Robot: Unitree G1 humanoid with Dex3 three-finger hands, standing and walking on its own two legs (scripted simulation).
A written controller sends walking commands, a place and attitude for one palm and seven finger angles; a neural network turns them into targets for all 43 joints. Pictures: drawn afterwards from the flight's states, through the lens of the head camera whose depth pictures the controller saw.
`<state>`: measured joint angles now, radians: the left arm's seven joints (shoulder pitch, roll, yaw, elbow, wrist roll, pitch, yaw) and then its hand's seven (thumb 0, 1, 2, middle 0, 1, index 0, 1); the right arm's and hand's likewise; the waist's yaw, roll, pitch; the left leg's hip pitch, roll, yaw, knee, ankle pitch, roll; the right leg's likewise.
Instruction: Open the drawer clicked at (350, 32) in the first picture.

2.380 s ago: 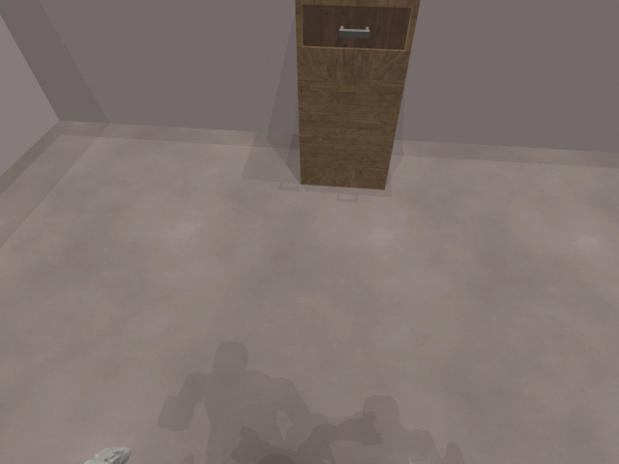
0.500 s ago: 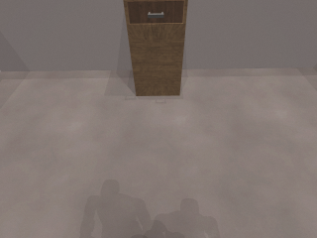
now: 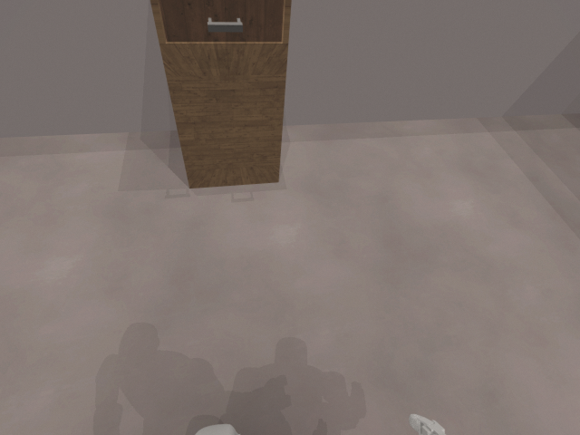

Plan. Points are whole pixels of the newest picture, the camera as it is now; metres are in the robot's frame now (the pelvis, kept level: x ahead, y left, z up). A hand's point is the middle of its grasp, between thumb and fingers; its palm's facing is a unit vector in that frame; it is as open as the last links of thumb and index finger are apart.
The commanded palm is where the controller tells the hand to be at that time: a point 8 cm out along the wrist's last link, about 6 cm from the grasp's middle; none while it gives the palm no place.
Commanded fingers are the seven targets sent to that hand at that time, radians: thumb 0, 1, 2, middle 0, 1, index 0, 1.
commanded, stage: walk to a spot facing it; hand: left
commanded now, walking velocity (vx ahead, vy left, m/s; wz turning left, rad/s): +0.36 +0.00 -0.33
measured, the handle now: (224, 24) +1.21 +0.33 +0.00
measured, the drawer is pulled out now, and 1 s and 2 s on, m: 0.00 0.00 0.00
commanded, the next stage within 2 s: turn to face it in 0.96 s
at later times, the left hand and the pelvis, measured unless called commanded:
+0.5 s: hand (239, 311) +0.34 +0.12 -0.15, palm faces -0.20 -0.96 -0.19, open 7.4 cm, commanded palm none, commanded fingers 0.00 0.90 0.90 -0.20 -0.30 -0.20 -0.30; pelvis +0.20 -0.03 +0.01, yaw -10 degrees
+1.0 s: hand (239, 243) +0.49 +0.15 -0.16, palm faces -0.25 -0.96 -0.15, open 7.4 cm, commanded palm none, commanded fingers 0.00 0.90 0.90 -0.20 -0.30 -0.20 -0.30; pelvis +0.41 -0.01 +0.02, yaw -18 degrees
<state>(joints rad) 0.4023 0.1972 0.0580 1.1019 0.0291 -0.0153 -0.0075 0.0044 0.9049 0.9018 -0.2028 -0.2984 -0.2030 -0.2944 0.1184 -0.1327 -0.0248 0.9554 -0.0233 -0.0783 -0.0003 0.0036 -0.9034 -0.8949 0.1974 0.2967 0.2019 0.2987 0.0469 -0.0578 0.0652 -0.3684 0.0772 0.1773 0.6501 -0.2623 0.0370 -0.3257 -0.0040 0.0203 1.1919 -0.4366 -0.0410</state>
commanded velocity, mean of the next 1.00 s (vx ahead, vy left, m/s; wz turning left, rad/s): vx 0.31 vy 0.00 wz -0.33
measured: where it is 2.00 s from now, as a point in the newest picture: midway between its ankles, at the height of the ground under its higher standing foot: (315, 338)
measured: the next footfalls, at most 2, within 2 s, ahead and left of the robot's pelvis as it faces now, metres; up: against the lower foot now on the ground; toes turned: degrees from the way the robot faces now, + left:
right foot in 0.38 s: +0.25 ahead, -0.15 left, +0.00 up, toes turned -17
left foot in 0.74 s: +0.46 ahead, +0.08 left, +0.00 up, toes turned -1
